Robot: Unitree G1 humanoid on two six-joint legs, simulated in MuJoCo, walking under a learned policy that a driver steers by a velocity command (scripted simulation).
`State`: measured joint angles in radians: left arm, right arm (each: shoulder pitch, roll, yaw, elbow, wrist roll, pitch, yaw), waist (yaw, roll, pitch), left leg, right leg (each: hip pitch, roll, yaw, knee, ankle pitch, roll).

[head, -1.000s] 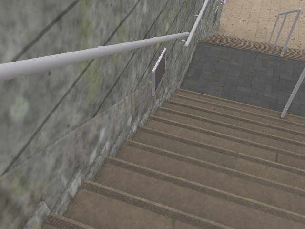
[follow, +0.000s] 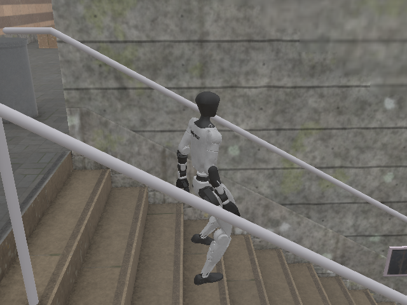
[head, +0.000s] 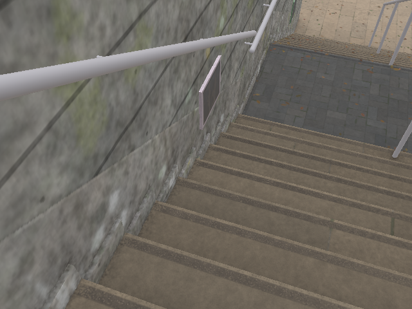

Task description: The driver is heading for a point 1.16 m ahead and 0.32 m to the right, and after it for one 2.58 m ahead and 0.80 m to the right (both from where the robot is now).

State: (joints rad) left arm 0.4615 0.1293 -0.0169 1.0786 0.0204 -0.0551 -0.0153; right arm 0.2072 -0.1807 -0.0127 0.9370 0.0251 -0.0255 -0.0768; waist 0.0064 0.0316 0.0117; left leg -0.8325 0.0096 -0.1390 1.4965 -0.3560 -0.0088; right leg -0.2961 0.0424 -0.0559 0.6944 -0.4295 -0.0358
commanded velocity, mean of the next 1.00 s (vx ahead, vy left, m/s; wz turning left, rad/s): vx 0.26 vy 0.00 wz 0.00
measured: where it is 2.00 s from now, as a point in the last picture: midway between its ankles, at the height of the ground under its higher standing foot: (231, 263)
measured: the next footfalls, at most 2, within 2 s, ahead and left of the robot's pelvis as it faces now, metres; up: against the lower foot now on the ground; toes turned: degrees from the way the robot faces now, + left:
left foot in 0.10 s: +0.15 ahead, +0.15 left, +0.00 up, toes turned +0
right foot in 0.92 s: +0.32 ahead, -0.10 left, -0.16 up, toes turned +0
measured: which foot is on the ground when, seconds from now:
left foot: up 0.00-0.08, down 0.10-0.92, up 0.94-1.00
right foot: down 0.00-0.56, up 0.58-0.90, down 0.92-1.00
